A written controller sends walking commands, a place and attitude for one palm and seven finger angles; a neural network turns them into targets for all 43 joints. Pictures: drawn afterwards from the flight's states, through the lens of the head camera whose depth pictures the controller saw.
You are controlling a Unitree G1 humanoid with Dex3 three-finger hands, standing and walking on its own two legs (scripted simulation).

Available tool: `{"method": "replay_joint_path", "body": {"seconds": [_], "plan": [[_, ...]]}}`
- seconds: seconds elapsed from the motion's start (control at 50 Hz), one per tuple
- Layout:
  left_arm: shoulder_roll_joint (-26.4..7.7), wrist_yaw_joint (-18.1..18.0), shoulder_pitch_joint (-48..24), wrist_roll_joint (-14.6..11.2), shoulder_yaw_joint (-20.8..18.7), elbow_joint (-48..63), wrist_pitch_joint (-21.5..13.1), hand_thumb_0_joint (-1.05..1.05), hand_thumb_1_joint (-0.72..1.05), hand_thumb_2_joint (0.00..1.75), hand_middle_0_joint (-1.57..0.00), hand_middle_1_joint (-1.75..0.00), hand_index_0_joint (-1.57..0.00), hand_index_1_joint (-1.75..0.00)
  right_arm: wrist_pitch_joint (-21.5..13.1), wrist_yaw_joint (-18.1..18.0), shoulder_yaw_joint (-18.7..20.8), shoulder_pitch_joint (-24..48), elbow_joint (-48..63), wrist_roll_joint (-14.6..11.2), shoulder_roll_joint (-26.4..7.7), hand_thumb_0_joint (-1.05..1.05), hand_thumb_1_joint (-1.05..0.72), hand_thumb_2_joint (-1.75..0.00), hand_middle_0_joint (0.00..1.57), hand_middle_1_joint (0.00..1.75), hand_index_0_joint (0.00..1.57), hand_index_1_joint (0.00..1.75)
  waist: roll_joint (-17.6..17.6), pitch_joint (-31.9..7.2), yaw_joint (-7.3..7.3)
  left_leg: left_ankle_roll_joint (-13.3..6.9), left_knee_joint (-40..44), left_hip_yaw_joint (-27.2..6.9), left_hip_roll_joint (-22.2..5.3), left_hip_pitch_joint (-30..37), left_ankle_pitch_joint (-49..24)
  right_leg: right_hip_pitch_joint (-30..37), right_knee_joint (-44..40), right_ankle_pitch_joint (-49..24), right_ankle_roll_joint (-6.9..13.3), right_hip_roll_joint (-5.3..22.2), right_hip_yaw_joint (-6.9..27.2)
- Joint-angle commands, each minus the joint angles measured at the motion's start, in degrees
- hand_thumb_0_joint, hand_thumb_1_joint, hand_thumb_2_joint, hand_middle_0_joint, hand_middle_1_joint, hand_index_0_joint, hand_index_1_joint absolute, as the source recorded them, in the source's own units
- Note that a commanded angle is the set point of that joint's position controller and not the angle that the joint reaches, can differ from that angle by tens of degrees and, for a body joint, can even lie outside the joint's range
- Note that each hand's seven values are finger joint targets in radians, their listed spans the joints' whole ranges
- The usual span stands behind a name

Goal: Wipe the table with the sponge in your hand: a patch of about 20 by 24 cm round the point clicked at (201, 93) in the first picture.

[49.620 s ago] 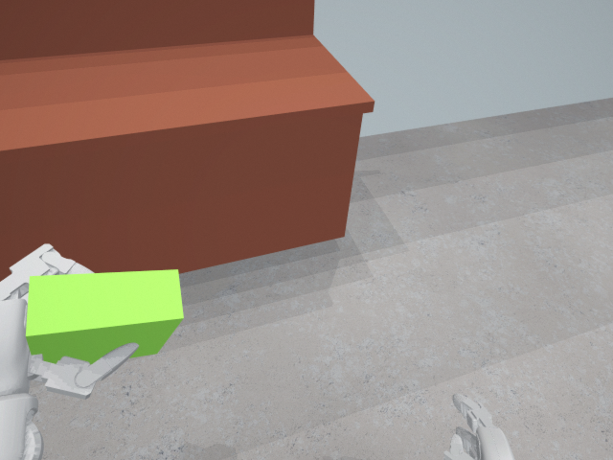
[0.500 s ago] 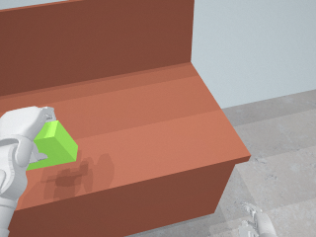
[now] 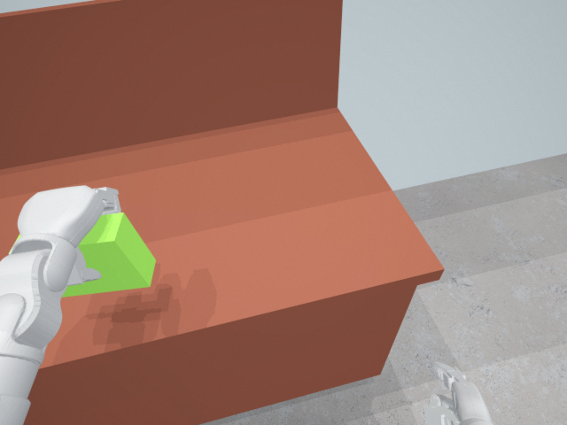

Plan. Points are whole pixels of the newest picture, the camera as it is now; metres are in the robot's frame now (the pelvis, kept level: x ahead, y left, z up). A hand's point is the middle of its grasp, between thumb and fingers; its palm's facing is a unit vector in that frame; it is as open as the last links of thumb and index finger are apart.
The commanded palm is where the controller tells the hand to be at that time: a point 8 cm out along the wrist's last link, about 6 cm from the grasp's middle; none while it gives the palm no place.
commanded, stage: bring the sponge back beside the body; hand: left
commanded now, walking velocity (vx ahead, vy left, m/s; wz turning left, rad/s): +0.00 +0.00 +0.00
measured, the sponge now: (97, 264) +0.29 +0.32 +0.07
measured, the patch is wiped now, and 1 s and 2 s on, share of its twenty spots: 1.00 1.00 1.00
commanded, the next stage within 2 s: step back with the hand held close in 1.40 s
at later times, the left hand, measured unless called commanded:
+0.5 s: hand (85, 282) +0.24 +0.29 +0.11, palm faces +0.02 -0.05 -1.00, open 9.3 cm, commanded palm +0.21 +0.31 +0.19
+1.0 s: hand (82, 321) +0.19 +0.27 +0.11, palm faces +0.06 -0.06 -1.00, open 9.3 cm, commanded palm +0.16 +0.27 +0.18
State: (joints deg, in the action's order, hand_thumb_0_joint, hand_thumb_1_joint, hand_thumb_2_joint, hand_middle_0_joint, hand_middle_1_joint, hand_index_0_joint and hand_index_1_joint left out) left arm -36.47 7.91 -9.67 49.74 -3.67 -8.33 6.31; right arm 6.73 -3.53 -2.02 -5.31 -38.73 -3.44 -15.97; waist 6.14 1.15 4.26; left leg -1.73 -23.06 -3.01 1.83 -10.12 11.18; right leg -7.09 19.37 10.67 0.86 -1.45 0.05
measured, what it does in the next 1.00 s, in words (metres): stands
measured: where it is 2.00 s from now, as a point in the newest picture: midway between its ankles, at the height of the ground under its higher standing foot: outside the picture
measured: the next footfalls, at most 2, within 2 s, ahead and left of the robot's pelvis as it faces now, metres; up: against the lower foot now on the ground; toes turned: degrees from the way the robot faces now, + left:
none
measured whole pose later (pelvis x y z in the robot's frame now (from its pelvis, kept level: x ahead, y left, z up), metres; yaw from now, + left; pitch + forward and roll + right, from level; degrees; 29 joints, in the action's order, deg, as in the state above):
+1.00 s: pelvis +0.00 -0.01 +0.00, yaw -1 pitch -5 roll -1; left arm -33.3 -0.1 19.1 48.2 -2.9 19.3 11.6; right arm 5.4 -2.6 -1.6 -4.2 -37.4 -2.0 -14.9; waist 6.4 1.3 8.1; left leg -0.5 -25.9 -2.4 0.1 -7.2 13.5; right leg -4.6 22.2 12.4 2.1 -3.2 0.8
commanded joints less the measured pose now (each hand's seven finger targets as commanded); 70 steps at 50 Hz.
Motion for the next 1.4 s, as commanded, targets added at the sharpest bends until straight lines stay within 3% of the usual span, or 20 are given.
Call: {"method": "replay_joint_path", "body": {"seconds": [0.0, 0.06, 0.12, 0.2, 0.26, 0.36, 0.42, 0.46, 0.64, 0.72, 0.76, 0.82, 0.86, 0.94, 1.02, 1.12, 1.18, 1.24, 1.26, 1.38], "plan": [[-21.3, -5.1, -11.1, -0.3, -15.2, 14.0, 1.1, 0.00, 0.10, 1.30, -1.20, -1.60, -1.20, -1.60, -2.0, 0.4, 2.9, 9.9, 9.9, 0.7, -6.5, 0.00, -0.90, -0.90, 0.20, 0.30, 0.20, 0.30, -0.9, -15.0, 3.22, -1.0, 2.0, -0.7, -0.2, 2.8, -13.2, 7.0, -0.2, -11.0, 3.7, -0.7, 0.7], [-21.9, -6.4, -9.2, -1.1, -16.8, 19.6, 2.3, 0.00, 0.10, 1.30, -1.20, -1.60, -1.20, -1.60, -1.9, 0.8, 2.9, 11.7, 10.9, 0.7, -6.4, 0.00, -0.90, -0.90, 0.20, 0.30, 0.20, 0.30, 1.4, -15.7, 3.91, -0.8, 1.8, -1.1, 0.0, 3.1, -13.8, 7.6, 0.0, -11.1, 3.9, -0.9, 2.1], [-16.9, -6.4, -5.8, -1.5, -12.2, 18.0, 5.0, 0.00, 0.10, 1.30, -1.20, -1.60, -1.20, -1.60, -1.8, 0.9, 3.0, 11.2, 10.4, 0.4, -6.5, 0.00, -0.90, -0.90, 0.20, 0.30, 0.20, 0.30, 0.1, -12.9, 2.67, -0.8, 1.5, -0.4, -0.4, 2.8, -12.7, 5.2, -0.3, -10.4, 3.4, -0.6, 1.1], [-15.0, -4.9, -4.4, -1.9, -9.7, 17.8, 6.7, 0.00, 0.10, 1.30, -1.20, -1.60, -1.20, -1.60, -2.4, 0.3, 2.9, 11.6, 10.2, 0.2, -6.7, 0.00, -0.90, -0.90, 0.20, 0.30, 0.20, 0.30, -2.9, -12.0, 1.45, -1.4, 0.9, -0.3, -0.3, 3.2, -10.4, 3.5, -0.9, -8.7, 3.0, -0.6, 1.5], [-14.6, -3.6, -6.6, -1.9, -8.3, 23.0, 5.8, 0.00, 0.10, 1.30, -1.20, -1.60, -1.20, -1.60, -3.2, -0.3, 2.4, 13.2, 10.9, 0.0, -6.4, 0.00, -0.90, -0.90, 0.20, 0.30, 0.20, 0.30, -2.2, -12.2, 0.51, -1.7, 0.9, -0.8, -0.3, 4.8, -9.6, 2.9, -1.3, -8.1, 3.1, -1.0, 2.5], [-16.3, -4.7, -4.9, -0.9, -10.4, 31.3, 2.3, 0.00, 0.10, 1.30, -1.20, -1.60, -1.20, -1.60, -4.5, -0.6, 2.2, 13.3, 11.2, 0.6, -5.5, 0.00, -0.90, -0.90, 0.20, 0.30, 0.20, 0.30, 3.4, -14.5, 1.68, -1.6, 0.8, -1.6, -0.2, 7.6, -12.8, 4.4, -0.9, -9.9, 3.7, -1.7, 2.3], [-15.2, -6.7, -1.0, -0.3, -11.3, 29.4, 2.5, 0.00, 0.10, 1.30, -1.20, -1.60, -1.20, -1.60, -4.1, -0.3, 2.4, 11.4, 10.2, 1.2, -5.1, 0.00, -0.90, -0.90, 0.20, 0.30, 0.20, 0.30, 1.6, -12.7, 2.17, -1.1, 1.0, -1.2, -0.6, 6.8, -14.3, 4.2, -1.0, -10.3, 3.4, -1.5, 0.5], [-17.3, -7.7, -0.1, -0.4, -14.1, 29.5, 3.9, 0.00, 0.10, 1.30, -1.20, -1.60, -1.20, -1.60, -3.7, 0.1, 2.1, 13.1, 10.5, 1.2, -5.3, 0.00, -0.90, -0.90, 0.20, 0.30, 0.20, 0.30, 2.6, -11.9, 3.37, -0.8, 1.6, -1.6, -0.4, 5.7, -13.7, 5.2, -1.1, -10.1, 4.1, -2.0, 2.7], [-9.1, -5.1, 7.4, -1.9, -5.6, 28.4, 11.7, 0.00, 0.10, 1.30, -1.20, -1.60, -1.20, -1.60, -2.2, 1.0, 1.8, 15.7, 11.3, 0.6, -5.7, 0.00, -0.90, -0.90, 0.20, 0.30, 0.20, 0.30, -1.8, -10.2, 2.31, -1.1, 1.6, -0.4, -0.5, 3.7, -10.3, 3.6, -0.9, -8.1, 3.0, -0.9, 2.2], [-8.2, -3.8, 11.2, -1.7, -4.7, 34.4, 9.2, 0.00, 0.10, 1.30, -1.20, -1.60, -1.20, -1.60, -3.6, 0.8, 1.5, 14.8, 12.1, 0.9, -5.2, 0.00, -0.90, -0.90, 0.20, 0.30, 0.20, 0.30, -2.5, -10.7, 1.86, -1.6, 1.0, -0.7, -0.7, 4.9, -9.9, 3.2, -0.7, -7.5, 2.8, -1.2, 1.7], [-12.5, -4.6, 11.6, -1.0, -8.7, 39.9, 7.0, 0.00, 0.10, 1.30, -1.20, -1.60, -1.20, -1.60, -4.3, 0.5, 1.4, 15.8, 12.9, 1.2, -5.2, 0.00, -0.90, -0.90, 0.20, 0.30, 0.20, 0.30, -0.9, -11.9, 2.71, -1.8, 0.7, -1.3, -0.6, 5.6, -9.2, 4.0, -0.5, -6.5, 3.3, -2.0, 3.7], [-12.3, -7.4, 15.4, -0.1, -10.9, 38.1, 4.9, 0.00, 0.10, 1.30, -1.20, -1.60, -1.20, -1.60, -4.4, 0.3, 1.8, 12.7, 12.0, 1.8, -4.6, 0.00, -0.90, -0.90, 0.20, 0.30, 0.20, 0.30, -1.4, -9.0, 3.42, -1.5, 0.5, -0.7, -0.7, 4.7, -9.5, 2.9, -1.1, -5.2, 3.2, -1.5, 2.1], [-14.8, -9.3, 13.6, 0.5, -13.9, 41.5, 4.5, 0.00, 0.10, 1.30, -1.20, -1.60, -1.20, -1.60, -4.5, 0.4, 2.0, 14.2, 12.4, 1.7, -4.5, 0.00, -0.90, -0.90, 0.20, 0.30, 0.20, 0.30, 2.8, -9.1, 4.15, -1.3, 0.6, -1.2, -0.6, 4.8, -8.4, 3.2, -1.2, -3.9, 4.0, -2.5, 4.8], [-9.7, -12.1, 18.6, -0.9, -11.3, 38.5, 6.4, 0.00, 0.10, 1.30, -1.20, -1.60, -1.20, -1.60, -4.2, 1.0, 2.9, 12.8, 11.7, 1.5, -4.4, 0.00, -0.90, -0.90, 0.20, 0.30, 0.20, 0.30, 1.5, -8.9, 4.22, -0.7, -0.1, -0.2, -0.7, 4.9, -10.1, 2.6, -1.2, -5.8, 3.7, -1.8, 4.2], [-5.1, -10.7, 21.0, -2.4, -6.3, 36.8, 9.9, 0.00, 0.10, 1.30, -1.20, -1.60, -1.20, -1.60, -4.4, 1.2, 2.8, 14.6, 11.6, 1.1, -4.9, 0.00, -0.90, -0.90, 0.20, 0.30, 0.20, 0.30, -1.6, -6.8, 2.87, -0.9, 0.4, 0.0, -0.8, 3.8, -7.9, 1.4, -1.5, -4.3, 3.0, -1.4, 4.1], [-6.0, -8.0, 17.4, -0.9, -4.3, 35.9, 11.6, 0.00, 0.10, 1.30, -1.20, -1.60, -1.20, -1.60, -5.1, 0.2, 2.2, 15.8, 11.4, 1.1, -5.1, 0.00, -0.90, -0.90, 0.20, 0.30, 0.20, 0.30, -4.6, -5.7, 2.17, -1.5, 1.0, -0.2, -0.7, 3.4, -4.9, 0.5, -2.1, -0.2, 2.5, -1.0, 4.4], [-9.8, -8.1, 14.8, 0.9, -6.8, 41.0, 9.4, 0.00, 0.10, 1.30, -1.20, -1.60, -1.20, -1.60, -6.1, -0.2, 1.8, 15.8, 12.1, 1.7, -4.4, 0.00, -0.90, -0.90, 0.20, 0.30, 0.20, 0.30, -2.4, -8.9, 3.17, -1.7, 0.4, -0.2, -0.4, 4.4, -5.7, 2.0, -1.2, -0.4, 2.8, -1.1, 4.6], [-9.7, -8.9, 19.8, 0.2, -8.8, 39.6, 7.4, 0.00, 0.10, 1.30, -1.20, -1.60, -1.20, -1.60, -5.6, 0.0, 2.1, 14.4, 11.5, 1.9, -4.3, 0.00, -0.90, -0.90, 0.20, 0.30, 0.20, 0.30, -2.4, -6.9, 3.64, -1.4, 0.4, 0.0, -0.5, 4.4, -6.2, 1.4, -2.0, -1.1, 3.0, -1.3, 4.7], [-11.6, -9.3, 18.8, 0.5, -10.5, 42.0, 7.1, 0.00, 0.10, 1.30, -1.20, -1.60, -1.20, -1.60, -5.8, 0.1, 2.1, 16.0, 11.9, 1.6, -4.5, 0.00, -0.90, -0.90, 0.20, 0.30, 0.20, 0.30, 1.3, -7.8, 3.86, -1.3, 0.7, -0.5, -0.4, 5.0, -5.6, 2.0, -2.1, -0.4, 3.6, -2.0, 6.9], [-7.7, -11.0, 17.1, -0.5, -8.0, 37.0, 9.5, 0.00, 0.10, 1.30, -1.20, -1.60, -1.20, -1.60, -5.2, 0.6, 2.3, 15.4, 11.5, 1.3, -4.4, 0.00, -0.90, -0.90, 0.20, 0.30, 0.20, 0.30, 0.4, -5.2, 3.37, -0.7, 0.9, 0.3, -0.6, 3.2, -4.0, 0.4, -2.7, 2.0, 3.4, -1.6, 5.9]]}}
